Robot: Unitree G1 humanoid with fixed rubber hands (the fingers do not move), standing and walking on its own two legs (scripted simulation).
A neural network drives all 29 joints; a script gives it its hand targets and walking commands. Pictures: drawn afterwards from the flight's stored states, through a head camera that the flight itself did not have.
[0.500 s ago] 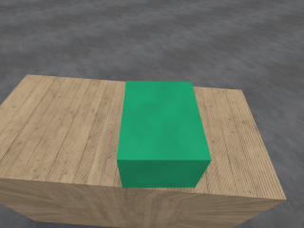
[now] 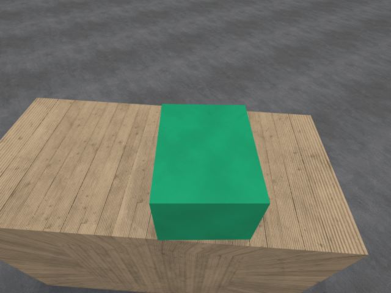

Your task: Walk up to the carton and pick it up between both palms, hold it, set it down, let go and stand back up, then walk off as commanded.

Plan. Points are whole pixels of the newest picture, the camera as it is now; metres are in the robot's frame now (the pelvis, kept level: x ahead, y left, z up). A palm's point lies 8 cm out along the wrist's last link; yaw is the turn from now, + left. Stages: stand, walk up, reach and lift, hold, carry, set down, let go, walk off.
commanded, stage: walk up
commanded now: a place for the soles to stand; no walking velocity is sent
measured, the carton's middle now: (204, 168) +0.41 -0.02 -0.01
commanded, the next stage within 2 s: none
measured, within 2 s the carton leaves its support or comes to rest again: neither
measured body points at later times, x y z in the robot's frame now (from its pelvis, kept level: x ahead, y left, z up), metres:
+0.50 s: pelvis +0.00 -0.01 +0.00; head +0.01 -0.01 +0.45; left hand +0.10 +0.29 -0.12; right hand +0.08 -0.31 -0.12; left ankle +0.00 +0.13 -0.73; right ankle +0.02 -0.14 -0.73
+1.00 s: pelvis +0.00 -0.01 +0.00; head +0.01 -0.01 +0.45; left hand +0.10 +0.29 -0.12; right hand +0.09 -0.31 -0.12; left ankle +0.00 +0.13 -0.73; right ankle +0.02 -0.14 -0.73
